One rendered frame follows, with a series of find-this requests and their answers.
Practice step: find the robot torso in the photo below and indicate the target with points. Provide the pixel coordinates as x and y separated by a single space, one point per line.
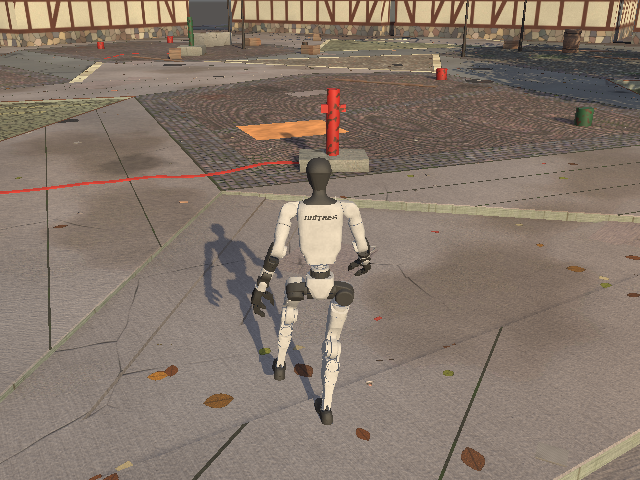
320 237

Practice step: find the robot left shin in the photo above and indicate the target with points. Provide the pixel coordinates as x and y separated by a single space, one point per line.
284 338

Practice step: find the robot right upper arm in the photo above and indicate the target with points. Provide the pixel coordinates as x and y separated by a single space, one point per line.
351 211

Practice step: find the robot left forearm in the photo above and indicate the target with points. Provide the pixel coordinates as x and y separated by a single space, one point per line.
267 271

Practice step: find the robot right hand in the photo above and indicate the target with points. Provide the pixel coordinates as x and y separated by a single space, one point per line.
356 263

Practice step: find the robot left hand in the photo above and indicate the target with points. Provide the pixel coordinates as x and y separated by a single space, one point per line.
256 301

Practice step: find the robot right forearm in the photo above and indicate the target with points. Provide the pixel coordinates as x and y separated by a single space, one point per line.
364 257

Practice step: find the robot left upper arm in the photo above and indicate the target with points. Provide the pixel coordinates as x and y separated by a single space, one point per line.
287 212

